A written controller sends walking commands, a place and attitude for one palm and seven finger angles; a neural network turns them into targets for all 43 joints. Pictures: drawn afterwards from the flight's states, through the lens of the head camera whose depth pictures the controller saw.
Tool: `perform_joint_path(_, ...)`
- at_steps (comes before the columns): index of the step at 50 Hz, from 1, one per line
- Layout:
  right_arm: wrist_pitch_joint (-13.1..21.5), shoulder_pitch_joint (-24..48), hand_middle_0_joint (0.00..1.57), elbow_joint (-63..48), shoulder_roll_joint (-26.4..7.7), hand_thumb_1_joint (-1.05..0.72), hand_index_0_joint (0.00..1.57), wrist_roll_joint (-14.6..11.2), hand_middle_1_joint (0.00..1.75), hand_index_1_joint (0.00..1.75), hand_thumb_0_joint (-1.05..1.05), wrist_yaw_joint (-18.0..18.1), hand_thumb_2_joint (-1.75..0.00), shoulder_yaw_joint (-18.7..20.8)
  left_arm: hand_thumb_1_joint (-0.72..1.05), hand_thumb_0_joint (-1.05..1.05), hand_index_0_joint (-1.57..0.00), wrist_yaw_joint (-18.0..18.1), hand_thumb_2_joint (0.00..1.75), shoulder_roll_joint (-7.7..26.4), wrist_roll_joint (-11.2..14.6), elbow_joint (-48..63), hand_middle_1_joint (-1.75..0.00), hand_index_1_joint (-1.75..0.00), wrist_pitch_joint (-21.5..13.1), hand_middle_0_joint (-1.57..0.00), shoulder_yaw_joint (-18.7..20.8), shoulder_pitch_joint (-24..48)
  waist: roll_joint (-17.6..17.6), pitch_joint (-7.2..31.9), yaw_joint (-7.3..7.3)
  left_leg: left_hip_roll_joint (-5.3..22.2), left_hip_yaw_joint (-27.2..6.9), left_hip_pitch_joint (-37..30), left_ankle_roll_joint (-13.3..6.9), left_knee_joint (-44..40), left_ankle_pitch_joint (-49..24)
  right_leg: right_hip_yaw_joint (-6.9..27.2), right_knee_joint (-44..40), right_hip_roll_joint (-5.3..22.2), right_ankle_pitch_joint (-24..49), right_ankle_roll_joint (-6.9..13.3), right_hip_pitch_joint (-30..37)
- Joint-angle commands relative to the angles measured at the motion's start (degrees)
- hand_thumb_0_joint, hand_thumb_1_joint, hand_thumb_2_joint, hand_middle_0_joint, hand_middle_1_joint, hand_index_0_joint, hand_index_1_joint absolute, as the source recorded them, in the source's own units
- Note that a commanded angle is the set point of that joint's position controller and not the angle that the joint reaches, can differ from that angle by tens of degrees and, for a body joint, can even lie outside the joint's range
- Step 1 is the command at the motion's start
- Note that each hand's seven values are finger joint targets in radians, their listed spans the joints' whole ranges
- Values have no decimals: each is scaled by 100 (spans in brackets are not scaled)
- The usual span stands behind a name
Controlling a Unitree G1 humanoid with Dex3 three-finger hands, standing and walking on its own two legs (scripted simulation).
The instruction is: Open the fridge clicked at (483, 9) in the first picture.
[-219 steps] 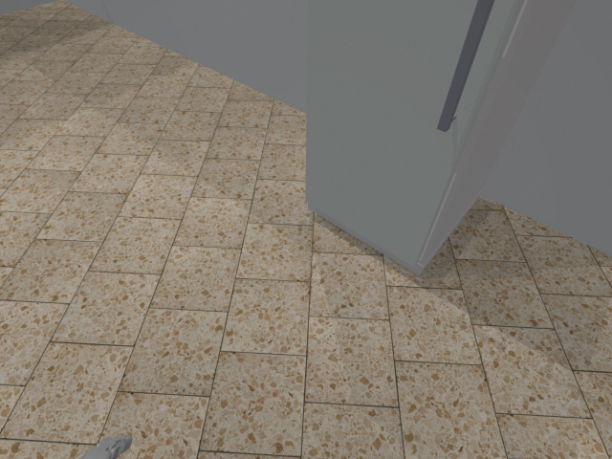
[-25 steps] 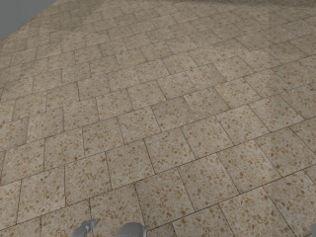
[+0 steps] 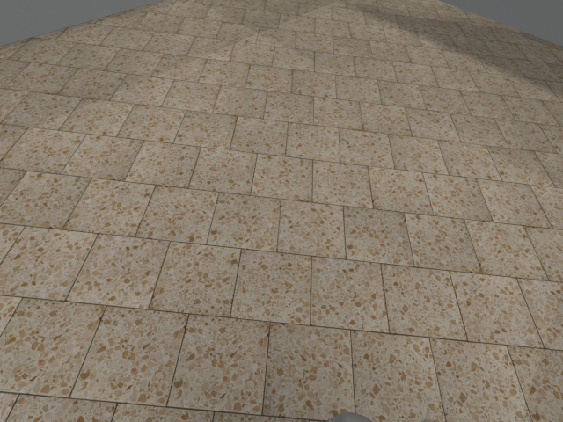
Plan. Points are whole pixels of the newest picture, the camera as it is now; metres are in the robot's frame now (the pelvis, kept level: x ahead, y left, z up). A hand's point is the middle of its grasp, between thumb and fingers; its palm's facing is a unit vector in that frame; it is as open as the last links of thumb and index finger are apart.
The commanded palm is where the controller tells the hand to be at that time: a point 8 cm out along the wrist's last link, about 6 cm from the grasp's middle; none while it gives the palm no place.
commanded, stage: walk to a spot facing it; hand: right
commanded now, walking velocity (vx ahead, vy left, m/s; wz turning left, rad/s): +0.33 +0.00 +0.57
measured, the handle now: out of the picture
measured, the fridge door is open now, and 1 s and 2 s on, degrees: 0 0 0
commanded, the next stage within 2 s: turn to face it in 0.86 s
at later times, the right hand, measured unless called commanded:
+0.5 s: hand out of the picture +0.14 -0.26 -0.18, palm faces -0.15 +0.97 -0.17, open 7.4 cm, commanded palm none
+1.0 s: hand (323, 255) +0.47 -0.07 -0.16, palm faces -0.57 +0.78 -0.23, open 7.4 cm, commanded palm none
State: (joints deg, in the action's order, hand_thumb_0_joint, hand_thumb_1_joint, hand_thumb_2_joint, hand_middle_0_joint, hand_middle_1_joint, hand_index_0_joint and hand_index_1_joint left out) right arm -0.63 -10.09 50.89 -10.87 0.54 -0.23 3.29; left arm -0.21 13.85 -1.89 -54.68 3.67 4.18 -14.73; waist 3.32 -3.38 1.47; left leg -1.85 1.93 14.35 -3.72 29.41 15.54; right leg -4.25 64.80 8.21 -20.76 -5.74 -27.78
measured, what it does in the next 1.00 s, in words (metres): walks ahead, turning left: right foot, then left foot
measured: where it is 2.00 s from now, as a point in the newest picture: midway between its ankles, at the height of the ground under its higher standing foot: (258, 400)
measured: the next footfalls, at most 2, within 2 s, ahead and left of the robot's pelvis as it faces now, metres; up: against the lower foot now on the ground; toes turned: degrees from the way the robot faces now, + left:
right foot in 0.38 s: +0.20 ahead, -0.14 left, +0.00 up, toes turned +7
left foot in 0.92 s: +0.27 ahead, +0.11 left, +0.00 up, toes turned +39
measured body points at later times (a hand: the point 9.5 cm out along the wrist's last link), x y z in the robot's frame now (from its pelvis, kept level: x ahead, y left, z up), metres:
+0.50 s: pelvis +0.13 -0.06 +0.00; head +0.15 -0.09 +0.45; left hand +0.19 +0.20 -0.11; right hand +0.15 -0.31 -0.16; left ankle +0.03 +0.05 -0.66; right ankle +0.16 -0.14 -0.74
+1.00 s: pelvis +0.24 +0.00 -0.02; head +0.27 +0.04 +0.43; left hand +0.06 +0.16 -0.17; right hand +0.50 -0.11 -0.15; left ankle +0.24 +0.08 -0.74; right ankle +0.20 -0.15 -0.65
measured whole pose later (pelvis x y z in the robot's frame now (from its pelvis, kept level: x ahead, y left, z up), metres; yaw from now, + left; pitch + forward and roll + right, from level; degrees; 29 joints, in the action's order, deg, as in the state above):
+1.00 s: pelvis +0.24 +0.00 -0.02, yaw +34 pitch -1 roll +0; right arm 0.5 -3.0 50.7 -11.8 0.7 -0.3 3.2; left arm 1.1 10.3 -0.2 -58.9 2.3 3.1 -20.8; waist 1.0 -7.5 3.3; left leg -1.2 6.8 21.9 -5.5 39.0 16.6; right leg -9.6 69.3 7.7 -31.3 -4.3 -18.8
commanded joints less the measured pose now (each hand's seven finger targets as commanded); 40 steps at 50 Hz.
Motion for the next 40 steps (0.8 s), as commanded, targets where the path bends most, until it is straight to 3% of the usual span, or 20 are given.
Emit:
perform_joint_path(1, 268, -568, 20, -135, -1119, -90, 20, 22, 30, 30, 0, 39, -90, 288, 90, 0, -20, -32, 90, 456, -21, 558, -30, -30, -283, -20, 116, 343, -969, 231, -249, 1356, -1807, -689, -530, -1551, -300, 229, -289, 24, 399, -59, -804)
perform_joint_path(5, 332, -883, 20, -17, -1116, -90, 20, 33, 30, 30, 0, 6, -90, 299, 90, 0, -20, -62, 90, 451, -10, 737, -30, -30, -367, -20, 94, 739, -1000, 209, -377, 1335, -2122, -907, -644, -1656, 204, 268, -834, -44, 476, -60, -990)
perform_joint_path(9, 363, -1105, 20, 99, -1074, -90, 20, 60, 30, 30, 0, 10, -90, 282, 90, 0, -20, -80, 90, 372, 11, 919, -30, -30, -440, -20, 72, 1130, -1077, 36, -455, 1357, -2420, -922, -719, -1716, 255, 319, -1392, -189, 419, 4, -938)
perform_joint_path(12, 363, -1146, 20, 143, -1086, -90, 20, 84, 30, 30, 0, 39, -90, 280, 90, 0, -20, -82, 90, 311, 48, 1026, -30, -30, -514, -20, 44, 1317, -1090, 15, -485, 1374, -2526, -862, -726, -1574, -54, 320, -2049, -324, 248, 86, -551)
perform_joint_path(15, 335, -1050, 20, 164, -1137, -90, 20, 78, 30, 30, 0, 46, -90, 297, 90, 0, -20, -47, 90, 308, 93, 1025, -30, -30, -588, -20, 30, 1204, -1120, 28, -389, 1303, -2510, -397, -631, -1231, -590, 218, -2850, -522, 242, 178, 465)
perform_joint_path(17, 311, -780, 20, 123, -1086, -90, 20, 45, 30, 30, 0, 45, -90, 312, 90, 0, -20, 30, 90, 430, 107, 789, -30, -30, -645, -20, 60, 453, -852, 204, -7, 928, -2257, 465, -358, -561, -541, 185, -3798, -587, 772, 225, 2007)
perform_joint_path(18, 301, -694, 20, 62, -853, -90, 20, 16, 30, 30, 0, 13, -90, 284, 90, 0, -20, 123, 90, 785, 92, 544, -30, -30, -696, -20, 125, -318, -106, 615, 322, 408, -1792, 1075, -139, 484, -421, 538, -4220, -125, 589, 315, 3259)
perform_joint_path(19, 291, -867, 20, -11, -490, -90, 20, -66, 30, 30, 0, -72, -90, 223, 90, 0, -20, 139, 90, 1413, -8, 383, -30, -30, -720, -20, 266, -965, 1640, 1150, 485, -308, -838, 2284, 223, 2295, 1416, 2537, -4772, 1610, -350, 776, 4241)
perform_joint_path(20, 293, -811, 20, -44, -614, -90, 20, 10, 30, 30, 0, -74, -90, 246, 90, 0, -20, 130, 90, 1455, 30, 413, -30, -30, -653, -20, 229, -1014, 1356, 861, 455, -63, -573, 2468, 312, 3330, 1753, 3141, -5286, 2214, -1180, 1078, 3532)
perform_joint_path(21, 229, -843, 20, 17, -738, -90, 20, 59, 30, 30, 0, -95, -90, 296, 90, 0, -20, 109, 90, 1198, 42, 596, -30, -30, -601, -20, 179, -444, 1006, 392, 212, 301, -598, 2346, 318, 3672, 1458, 2810, -5501, 2059, -1884, 1099, 2601)
perform_joint_path(22, 178, -735, 20, 125, -745, -90, 20, 113, 30, 30, 0, -135, -90, 332, 90, 0, -20, 130, 90, 829, 34, 633, -30, -30, -644, -20, 86, -145, 739, -62, 114, 386, -498, 2322, 363, 3984, 1009, 2420, -5691, 1760, -1834, 951, 2004)
perform_joint_path(24, 97, -768, 20, 205, -575, -90, 20, 147, 30, 30, 0, -232, -90, 335, 90, 0, -20, 161, 90, 511, 51, 619, -30, -30, -708, -20, -48, 120, 306, -407, -142, 591, -332, 2143, 451, 4059, 345, 1241, -5609, 1300, -322, 732, 1577)
perform_joint_path(25, 47, -870, 20, 232, -432, -90, 20, 141, 30, 30, 0, -231, -90, 318, 90, 0, -20, 182, 90, 447, 65, 536, -30, -30, -735, -20, -68, 39, 388, -331, -215, 563, -271, 2060, 515, 4082, 102, 756, -5444, 1099, 722, 587, 1641)
perform_joint_path(26, 20, -978, 20, 294, -388, -90, 20, 105, 30, 30, 0, -224, -90, 311, 90, 0, -20, 210, 90, 380, 92, 469, -30, -30, -760, -20, -79, 12, 401, -138, -275, 576, -224, 2043, 572, 4115, -42, 360, -5233, 1054, 1754, 549, 1858)
perform_joint_path(28, -59, -977, 20, 266, -309, -90, 20, 109, 30, 30, 0, -191, -90, 309, 90, 0, -20, 236, 90, 335, 100, 332, -30, -30, -778, -20, -90, -270, 424, 77, -272, 544, -157, 2073, 640, 4212, -128, -109, -4922, 1000, 3316, 582, 2076)
perform_joint_path(29, -83, -910, 20, 238, -288, -90, 20, 116, 30, 30, 0, -186, -90, 298, 90, 0, -20, 243, 90, 342, 102, 271, -30, -30, -778, -20, -94, -367, 460, 141, -261, 532, -97, 2146, 662, 4162, -142, -272, -4788, 979, 3845, 594, 2223)
perform_joint_path(32, -155, -552, 20, 88, -236, -90, 20, 115, 30, 30, 0, -189, -90, 285, 90, 0, -20, 249, 90, 317, 93, 146, -30, -30, -740, -20, -69, -483, 496, 118, -230, 578, 52, 2392, 718, 3840, -339, -536, -4667, 1017, 4246, 772, 2447)
perform_joint_path(34, -162, -112, 20, -53, -218, -90, 20, 121, 30, 30, 0, -206, -90, 239, 90, 0, -20, 245, 90, 361, 71, 49, -30, -30, -712, -20, -50, -669, 484, 59, -92, 617, 192, 2479, 731, 3330, -308, -609, -4574, 1074, 4383, 952, 2689)
perform_joint_path(36, -160, 278, 20, -171, -218, -90, 20, 115, 30, 30, 0, -201, -90, 205, 90, 0, -20, 239, 90, 364, 49, -56, -30, -30, -669, -20, -20, -838, 484, -3, 50, 614, 292, 2406, 695, 2820, -234, -673, -4483, 1144, 4480, 1045, 2803)
perform_joint_path(40, -114, 710, 20, -321, -222, -90, 20, 107, 30, 30, 0, -180, -90, 143, 90, 0, -20, 210, 90, 515, 18, -175, -30, -30, -586, -20, 43, -974, 619, 27, 149, 411, 612, 1991, 533, 1698, 155, -952, -4102, 1219, 5046, 1089, 3109)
